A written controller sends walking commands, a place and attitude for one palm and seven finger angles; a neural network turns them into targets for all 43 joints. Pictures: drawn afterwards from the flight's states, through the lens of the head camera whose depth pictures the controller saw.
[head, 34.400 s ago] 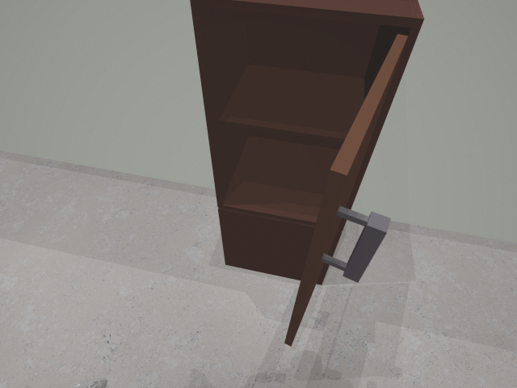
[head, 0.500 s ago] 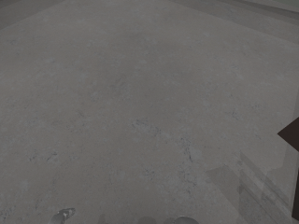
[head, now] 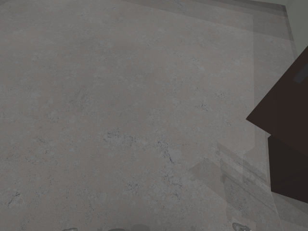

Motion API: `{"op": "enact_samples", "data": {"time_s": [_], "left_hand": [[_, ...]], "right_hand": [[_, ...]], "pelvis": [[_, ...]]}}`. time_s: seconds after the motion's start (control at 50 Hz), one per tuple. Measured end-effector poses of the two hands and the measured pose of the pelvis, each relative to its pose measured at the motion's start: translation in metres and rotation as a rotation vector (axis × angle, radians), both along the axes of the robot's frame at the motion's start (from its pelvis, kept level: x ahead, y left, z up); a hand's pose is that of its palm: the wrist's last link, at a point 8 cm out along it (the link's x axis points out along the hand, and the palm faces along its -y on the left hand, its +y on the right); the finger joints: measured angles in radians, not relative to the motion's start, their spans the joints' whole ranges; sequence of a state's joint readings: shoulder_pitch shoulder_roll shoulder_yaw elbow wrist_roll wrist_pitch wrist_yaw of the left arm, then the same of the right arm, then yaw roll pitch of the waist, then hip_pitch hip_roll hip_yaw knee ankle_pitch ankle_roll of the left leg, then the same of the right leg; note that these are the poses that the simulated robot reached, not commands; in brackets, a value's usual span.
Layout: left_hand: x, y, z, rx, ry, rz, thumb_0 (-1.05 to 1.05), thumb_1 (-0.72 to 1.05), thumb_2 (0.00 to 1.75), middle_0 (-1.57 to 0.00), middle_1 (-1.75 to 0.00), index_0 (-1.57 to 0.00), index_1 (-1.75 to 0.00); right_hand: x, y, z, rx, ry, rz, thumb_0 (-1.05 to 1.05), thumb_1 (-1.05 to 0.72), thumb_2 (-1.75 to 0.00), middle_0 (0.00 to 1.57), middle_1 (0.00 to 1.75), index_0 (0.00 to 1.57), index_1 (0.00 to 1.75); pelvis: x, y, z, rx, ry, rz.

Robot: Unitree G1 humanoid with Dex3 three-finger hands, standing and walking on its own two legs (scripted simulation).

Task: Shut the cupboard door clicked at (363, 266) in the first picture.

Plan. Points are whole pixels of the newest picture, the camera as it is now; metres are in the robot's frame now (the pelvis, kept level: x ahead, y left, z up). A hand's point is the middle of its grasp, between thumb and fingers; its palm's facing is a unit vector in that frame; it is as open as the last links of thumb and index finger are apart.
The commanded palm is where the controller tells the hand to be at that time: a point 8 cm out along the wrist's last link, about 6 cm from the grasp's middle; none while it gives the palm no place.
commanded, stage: turn to face it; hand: left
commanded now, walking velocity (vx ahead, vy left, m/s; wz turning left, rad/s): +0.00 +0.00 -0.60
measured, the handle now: out of the picture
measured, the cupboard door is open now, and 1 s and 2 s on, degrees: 68 68 68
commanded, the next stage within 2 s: take the last steps up to it in 0.98 s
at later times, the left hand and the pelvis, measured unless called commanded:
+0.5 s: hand (113, 204) +0.20 +0.13 -0.14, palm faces -0.32 -0.91 -0.27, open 7.4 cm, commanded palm none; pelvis +0.01 -0.03 +0.00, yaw -18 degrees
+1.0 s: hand (115, 196) +0.23 +0.13 -0.16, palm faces -0.48 -0.85 -0.20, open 7.4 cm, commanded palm none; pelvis +0.05 -0.01 +0.01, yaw -31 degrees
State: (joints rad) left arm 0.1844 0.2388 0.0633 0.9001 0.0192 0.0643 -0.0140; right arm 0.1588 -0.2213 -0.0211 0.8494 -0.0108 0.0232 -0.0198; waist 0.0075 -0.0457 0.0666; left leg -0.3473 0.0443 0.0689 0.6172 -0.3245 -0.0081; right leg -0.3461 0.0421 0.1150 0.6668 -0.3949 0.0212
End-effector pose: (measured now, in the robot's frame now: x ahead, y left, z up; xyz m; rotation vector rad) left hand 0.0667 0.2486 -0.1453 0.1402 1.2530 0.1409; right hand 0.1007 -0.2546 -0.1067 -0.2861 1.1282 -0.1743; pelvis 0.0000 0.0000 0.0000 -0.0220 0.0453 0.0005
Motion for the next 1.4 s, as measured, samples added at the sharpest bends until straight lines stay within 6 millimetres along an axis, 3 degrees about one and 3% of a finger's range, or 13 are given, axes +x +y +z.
{"op": "enact_samples", "data": {"time_s": [0.12,0.22,0.3,0.4,0.46,0.52,0.64,0.82,0.98,1.1,1.2,1.28,1.4], "left_hand": [[0.028,0.016,0.008,0.0,0.006,-0.073,0.01,0.91,0.89,-0.2,-0.3,-0.2,-0.3],[0.062,0.012,0.018,0.006,-0.022,-0.148,0.0,0.91,0.9,-0.19,-0.3,-0.19,-0.3],[0.094,-0.007,0.024,0.015,-0.057,-0.227,0.0,0.91,0.9,-0.19,-0.3,-0.19,-0.3],[0.132,-0.045,0.03,0.039,-0.125,-0.34,0.0,0.91,0.9,-0.19,-0.3,-0.19,-0.3],[0.143,-0.066,0.031,0.061,-0.172,-0.388,0.0,0.91,0.9,-0.19,-0.3,-0.19,-0.3],[0.139,-0.077,0.037,0.071,-0.15,-0.413,0.0,0.91,0.9,-0.2,-0.3,-0.2,-0.3],[0.134,-0.087,0.036,0.055,-0.08,-0.455,0.0,0.9,0.89,-0.2,-0.3,-0.2,-0.3],[0.151,-0.07,0.006,0.009,-0.02,-0.473,0.0,0.9,0.89,-0.2,-0.3,-0.2,-0.3],[0.175,-0.073,0.015,0.017,0.006,-0.529,0.0,0.91,0.9,-0.2,-0.3,-0.2,-0.3],[0.189,-0.102,0.023,0.035,-0.02,-0.599,0.0,0.91,0.9,-0.19,-0.3,-0.19,-0.3],[0.188,-0.128,0.026,0.045,-0.06,-0.635,0.0,0.91,0.9,-0.19,-0.3,-0.2,-0.3],[0.177,-0.135,0.03,0.04,-0.025,-0.631,0.0,0.91,0.89,-0.2,-0.3,-0.2,-0.3],[0.171,-0.136,0.018,0.022,0.081,-0.629,0.0,0.9,0.89,-0.2,-0.3,-0.2,-0.3]], "right_hand": [[-0.027,0.015,0.012,-0.008,0.023,-0.062,0.0,-0.91,-0.9,0.2,0.3,0.21,0.3],[-0.063,0.014,0.011,0.007,0.072,-0.163,0.0,-0.91,-0.9,0.2,0.3,0.21,0.3],[-0.097,0.006,0.002,0.029,0.123,-0.25,0.0,-0.91,-0.9,0.2,0.3,0.21,0.3],[-0.137,-0.013,-0.021,0.07,0.173,-0.357,0.0,-0.91,-0.9,0.2,0.3,0.21,0.3],[-0.152,-0.028,-0.037,0.085,0.199,-0.409,0.0,-0.91,-0.9,0.2,0.3,0.21,0.3],[-0.15,-0.036,-0.034,0.083,0.191,-0.444,0.01,-0.91,-0.9,0.2,0.3,0.2,0.3],[-0.125,-0.04,-0.016,0.083,0.096,-0.464,0.01,-0.91,-0.9,0.19,0.3,0.2,0.3],[-0.093,-0.021,-0.006,0.024,0.015,-0.486,0.0,-0.91,-0.9,0.2,0.3,0.2,0.3],[-0.116,0.005,0.001,0.046,0.076,-0.547,0.0,-0.91,-0.9,0.2,0.3,0.21,0.3],[-0.152,0.01,-0.016,0.108,0.137,-0.638,0.0,-0.91,-0.9,0.2,0.3,0.21,0.3],[-0.181,0.003,-0.036,0.156,0.196,-0.701,0.0,-0.91,-0.9,0.2,0.3,0.21,0.3],[-0.176,-0.012,-0.025,0.152,0.196,-0.711,0.01,-0.91,-0.9,0.2,0.3,0.2,0.3],[-0.138,-0.04,-0.01,0.102,0.129,-0.702,0.01,-0.91,-0.9,0.19,0.3,0.2,0.3]], "pelvis": [[0.005,0.011,0.011,-0.025,-0.021,-0.081],[0.009,0.012,0.016,-0.034,-0.029,-0.144],[0.01,0.005,0.014,-0.031,-0.033,-0.194],[0.013,-0.013,0.003,-0.01,-0.038,-0.26],[0.012,-0.023,-0.006,-0.004,-0.041,-0.288],[0.013,-0.026,0.001,0.004,-0.038,-0.322],[0.02,-0.029,0.011,0.024,-0.024,-0.38],[0.045,-0.01,0.001,0.002,-0.012,-0.465],[0.053,-0.01,0.013,-0.014,-0.021,-0.529],[0.051,-0.022,0.011,-0.011,-0.027,-0.568],[0.05,-0.039,0.002,-0.005,-0.03,-0.587],[0.059,-0.049,0.012,0.006,-0.025,-0.603],[0.084,-0.064,0.013,0.005,-0.009,-0.617]]}}
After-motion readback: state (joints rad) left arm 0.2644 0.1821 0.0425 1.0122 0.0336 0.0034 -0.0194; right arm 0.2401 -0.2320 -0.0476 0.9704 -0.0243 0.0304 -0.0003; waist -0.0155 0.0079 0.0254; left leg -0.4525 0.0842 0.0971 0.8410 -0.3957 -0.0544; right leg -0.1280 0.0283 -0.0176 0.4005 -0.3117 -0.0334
